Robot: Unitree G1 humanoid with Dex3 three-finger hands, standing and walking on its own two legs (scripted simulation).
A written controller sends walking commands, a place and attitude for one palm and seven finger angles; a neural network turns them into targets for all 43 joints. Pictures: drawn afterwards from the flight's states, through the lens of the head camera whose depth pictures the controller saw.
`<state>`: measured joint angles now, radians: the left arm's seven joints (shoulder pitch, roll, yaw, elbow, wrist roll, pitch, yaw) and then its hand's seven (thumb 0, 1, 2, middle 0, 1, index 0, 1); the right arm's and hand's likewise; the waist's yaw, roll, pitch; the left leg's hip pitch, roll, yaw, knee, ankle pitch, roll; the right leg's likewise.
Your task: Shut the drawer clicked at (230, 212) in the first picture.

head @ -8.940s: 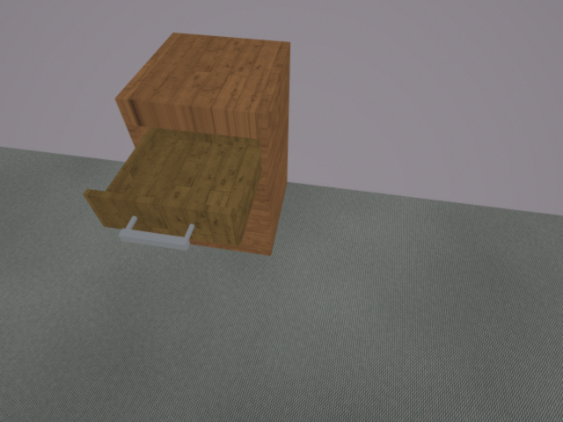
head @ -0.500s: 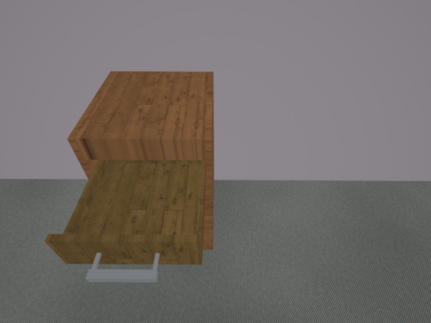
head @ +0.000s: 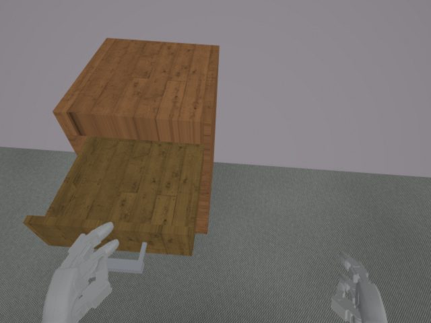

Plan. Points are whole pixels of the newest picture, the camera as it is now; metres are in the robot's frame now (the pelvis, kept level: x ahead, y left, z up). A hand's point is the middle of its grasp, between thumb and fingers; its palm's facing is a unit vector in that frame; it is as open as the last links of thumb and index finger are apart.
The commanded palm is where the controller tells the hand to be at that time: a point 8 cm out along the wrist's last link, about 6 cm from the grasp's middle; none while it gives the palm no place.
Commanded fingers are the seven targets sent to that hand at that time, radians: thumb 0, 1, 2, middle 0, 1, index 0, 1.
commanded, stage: raise the hand and make a fist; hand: left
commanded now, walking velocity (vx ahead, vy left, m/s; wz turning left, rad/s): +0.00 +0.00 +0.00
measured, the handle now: (109, 254) +0.30 +0.27 -0.16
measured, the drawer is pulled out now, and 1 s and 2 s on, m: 0.29 0.29 0.29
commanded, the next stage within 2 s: bring the fist close to the handle in 1.60 s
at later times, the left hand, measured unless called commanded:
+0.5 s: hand out of the picture +0.14 +0.21 -0.05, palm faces -0.07 -1.00 -0.01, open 4.0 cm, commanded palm +0.09 +0.27 -0.04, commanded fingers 0.00 0.90 0.90 -1.02 -1.19 -1.02 -1.19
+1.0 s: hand out of the picture +0.12 +0.22 -0.06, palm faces -0.03 -1.00 -0.01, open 3.2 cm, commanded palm +0.09 +0.27 -0.06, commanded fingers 0.00 0.90 0.90 -1.40 -1.60 -1.40 -1.60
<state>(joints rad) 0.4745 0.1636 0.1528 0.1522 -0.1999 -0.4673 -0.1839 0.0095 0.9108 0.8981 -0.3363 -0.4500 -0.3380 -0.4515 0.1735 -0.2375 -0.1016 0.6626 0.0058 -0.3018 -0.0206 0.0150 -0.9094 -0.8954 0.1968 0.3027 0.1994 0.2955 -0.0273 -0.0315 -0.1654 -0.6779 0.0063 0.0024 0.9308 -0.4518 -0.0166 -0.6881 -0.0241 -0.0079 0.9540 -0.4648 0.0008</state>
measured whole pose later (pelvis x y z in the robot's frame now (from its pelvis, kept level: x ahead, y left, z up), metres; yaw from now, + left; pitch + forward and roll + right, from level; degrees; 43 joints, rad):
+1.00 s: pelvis -0.06 +0.04 -0.10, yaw +1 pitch +20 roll -5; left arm 0.60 0.23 0.12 -0.20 -0.24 -0.39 -0.28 0.02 0.90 0.90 -1.32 -1.51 -1.32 -1.51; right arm 0.14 -0.18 0.00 0.46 0.03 -0.20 -0.02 0.01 -0.90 -0.90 0.20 0.30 0.20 0.30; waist 0.01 0.01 -0.22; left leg -1.25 -0.01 -0.05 1.48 -0.58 0.04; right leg -1.18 -0.03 -0.05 1.40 -0.57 0.02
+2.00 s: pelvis -0.05 +0.01 -0.14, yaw +0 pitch +25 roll -5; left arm 0.54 0.27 0.26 -0.06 -0.35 -0.49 -0.45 0.02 0.90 0.90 -1.40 -1.60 -1.40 -1.60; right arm 0.12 -0.22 -0.04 0.53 0.04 -0.19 -0.05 0.01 -0.90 -0.90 0.20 0.30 0.20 0.30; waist 0.01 0.01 -0.23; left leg -1.41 0.01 -0.10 1.62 -0.65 -0.01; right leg -1.35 0.00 -0.09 1.55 -0.64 0.00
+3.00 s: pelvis -0.05 +0.01 -0.19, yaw -1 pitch +31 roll -4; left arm 0.32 0.29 0.24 -0.02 -0.32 -0.47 -0.36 0.02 0.90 0.90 -1.40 -1.60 -1.40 -1.60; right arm 0.08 -0.24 -0.02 0.52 0.03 -0.09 -0.01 0.01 -0.90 -0.90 0.20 0.30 0.20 0.30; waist 0.00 0.02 -0.23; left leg -1.65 0.01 -0.09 1.79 -0.69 -0.02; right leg -1.60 0.00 -0.07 1.73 -0.68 -0.01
